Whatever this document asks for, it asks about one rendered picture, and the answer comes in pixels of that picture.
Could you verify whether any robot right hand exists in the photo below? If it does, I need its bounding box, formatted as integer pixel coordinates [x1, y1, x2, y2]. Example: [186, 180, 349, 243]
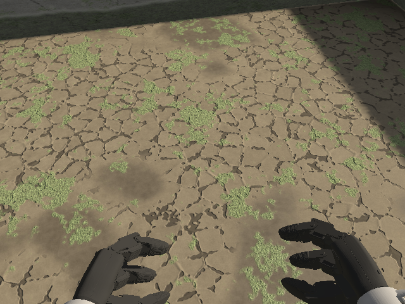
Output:
[278, 218, 388, 304]

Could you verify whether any robot right forearm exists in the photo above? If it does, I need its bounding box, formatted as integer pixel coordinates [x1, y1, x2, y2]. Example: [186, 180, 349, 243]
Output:
[357, 287, 405, 304]

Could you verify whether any robot left hand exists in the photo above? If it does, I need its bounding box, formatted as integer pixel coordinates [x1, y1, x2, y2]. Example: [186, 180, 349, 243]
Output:
[73, 232, 170, 304]

